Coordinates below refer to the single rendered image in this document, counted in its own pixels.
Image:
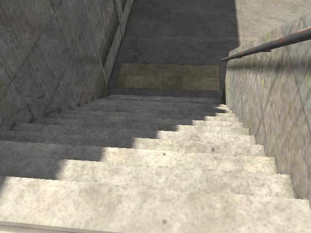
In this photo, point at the stairs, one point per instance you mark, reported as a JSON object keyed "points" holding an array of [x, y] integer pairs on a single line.
{"points": [[183, 143]]}

